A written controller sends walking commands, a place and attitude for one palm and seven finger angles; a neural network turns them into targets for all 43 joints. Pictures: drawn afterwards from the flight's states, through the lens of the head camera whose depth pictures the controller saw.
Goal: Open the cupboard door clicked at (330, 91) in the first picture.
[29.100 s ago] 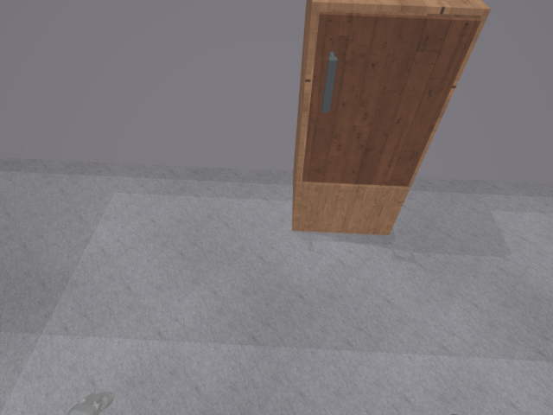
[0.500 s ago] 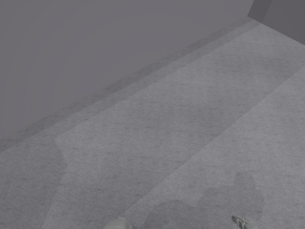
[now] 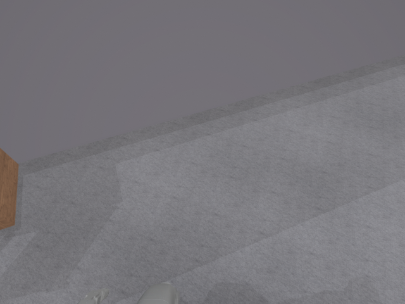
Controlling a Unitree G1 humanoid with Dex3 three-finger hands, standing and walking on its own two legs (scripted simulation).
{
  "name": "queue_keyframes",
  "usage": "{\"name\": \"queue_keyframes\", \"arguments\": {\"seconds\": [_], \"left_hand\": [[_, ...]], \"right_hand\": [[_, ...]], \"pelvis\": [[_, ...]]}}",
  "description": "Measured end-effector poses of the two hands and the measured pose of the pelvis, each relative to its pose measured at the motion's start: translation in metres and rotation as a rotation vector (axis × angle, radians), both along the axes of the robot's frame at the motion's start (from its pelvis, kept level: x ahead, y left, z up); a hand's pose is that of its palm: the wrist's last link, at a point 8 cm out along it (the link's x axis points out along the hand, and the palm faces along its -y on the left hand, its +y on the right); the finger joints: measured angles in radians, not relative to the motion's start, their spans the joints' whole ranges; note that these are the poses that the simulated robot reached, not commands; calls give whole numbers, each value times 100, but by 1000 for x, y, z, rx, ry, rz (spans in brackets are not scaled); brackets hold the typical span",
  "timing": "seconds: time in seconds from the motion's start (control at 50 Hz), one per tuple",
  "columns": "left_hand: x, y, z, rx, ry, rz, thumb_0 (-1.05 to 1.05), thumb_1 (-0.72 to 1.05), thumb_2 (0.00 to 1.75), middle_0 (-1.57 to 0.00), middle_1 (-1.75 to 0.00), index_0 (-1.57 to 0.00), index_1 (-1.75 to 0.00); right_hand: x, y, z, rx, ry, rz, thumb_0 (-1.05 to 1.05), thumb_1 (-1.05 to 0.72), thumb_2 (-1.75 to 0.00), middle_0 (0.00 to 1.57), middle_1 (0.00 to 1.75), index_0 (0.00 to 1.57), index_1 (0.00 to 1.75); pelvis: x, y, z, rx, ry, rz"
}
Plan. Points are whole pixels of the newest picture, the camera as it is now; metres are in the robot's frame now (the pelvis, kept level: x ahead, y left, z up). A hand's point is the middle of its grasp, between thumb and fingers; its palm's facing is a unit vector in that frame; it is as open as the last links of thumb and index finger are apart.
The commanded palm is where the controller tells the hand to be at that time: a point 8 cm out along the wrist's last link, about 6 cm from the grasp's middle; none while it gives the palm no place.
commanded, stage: turn to face it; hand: left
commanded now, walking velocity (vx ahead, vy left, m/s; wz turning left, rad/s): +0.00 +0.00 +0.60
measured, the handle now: out of the picture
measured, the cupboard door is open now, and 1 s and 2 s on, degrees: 45 45 45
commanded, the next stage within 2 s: take the last steps up to it in 1.80 s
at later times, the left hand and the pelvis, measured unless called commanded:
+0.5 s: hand out of the picture +0.05 +0.21 -0.15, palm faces +0.30 -0.91 -0.30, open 7.4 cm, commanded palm none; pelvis +0.01 -0.03 -0.01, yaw +18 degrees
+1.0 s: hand out of the picture -0.02 +0.20 -0.16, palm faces +0.58 -0.77 -0.26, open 7.4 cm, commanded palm none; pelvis +0.02 -0.03 +0.00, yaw +36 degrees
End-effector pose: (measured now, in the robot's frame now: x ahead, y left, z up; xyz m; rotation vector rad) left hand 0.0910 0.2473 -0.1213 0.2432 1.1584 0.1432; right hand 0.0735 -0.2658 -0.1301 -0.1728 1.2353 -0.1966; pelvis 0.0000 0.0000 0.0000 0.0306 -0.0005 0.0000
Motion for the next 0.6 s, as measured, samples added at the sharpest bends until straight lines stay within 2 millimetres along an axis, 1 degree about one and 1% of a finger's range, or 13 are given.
{"name": "queue_keyframes", "arguments": {"seconds": [0.08,0.12,0.16,0.2,0.26,0.32,0.4,0.44,0.46,0.5,0.56,0.6], "left_hand": [[-21,-1,-11,-45,28,52,1,91,90,-21,-30,-20,-30],[-32,4,-21,-67,42,88,1,90,90,-21,-30,-20,-30],[-43,12,-34,-78,59,128,1,90,90,-21,-30,-20,-30],[-50,18,-38,-70,85,159,1,90,90,-21,-30,-20,-30],[-54,24,-32,-53,87,201,1,91,90,-20,-30,-20,-30],[-52,26,-20,-35,55,235,1,91,90,-20,-30,-20,-30],[-48,20,-7,-2,-4,270,1,91,90,-20,-30,-20,-30],[-49,16,-4,26,-38,285,1,91,90,-20,-30,-20,-30],[-52,13,-3,38,-45,294,1,91,90,-20,-30,-20,-30],[-61,5,0,43,-41,318,1,91,90,-20,-30,-20,-30],[-78,-6,3,28,-13,363,1,91,90,-20,-30,-20,-30],[-88,-14,1,6,7,389,1,91,90,-20,-30,-20,-30]], "right_hand": [[22,7,10,-20,-15,67,1,-91,-90,20,30,20,30],[35,14,10,-36,-34,110,1,-90,-90,20,30,20,30],[47,20,5,-55,-63,148,1,-90,-90,20,30,20,30],[52,26,6,-61,-65,180,1,-90,-90,20,30,20,30],[53,32,9,-60,-52,216,1,-90,-90,20,30,20,30],[54,32,8,-47,-26,248,1,-90,-90,20,30,20,30],[59,24,-2,-19,3,282,1,-90,-90,21,30,20,30],[66,17,-11,-3,6,293,1,-90,-90,21,30,21,30],[71,14,-15,1,8,299,1,-90,-90,21,30,21,30],[82,11,-15,3,10,322,1,-90,-90,21,30,20,30],[98,12,-7,3,4,355,1,-90,-90,20,30,20,30],[110,17,0,2,-6,381,1,-90,-90,20,30,20,30]], "pelvis": [[2,2,1,6,7,48],[3,8,-5,-4,10,77],[3,13,-15,-23,19,106],[3,12,-15,-19,15,121],[4,8,-10,-30,17,154],[4,1,-5,-40,14,192],[7,-13,-4,-42,11,242],[11,-23,-11,-26,16,266],[11,-26,-12,-25,11,276],[11,-29,-10,-25,-1,313],[13,-30,-3,-13,-5,353],[15,-31,0,-3,-2,378]]}}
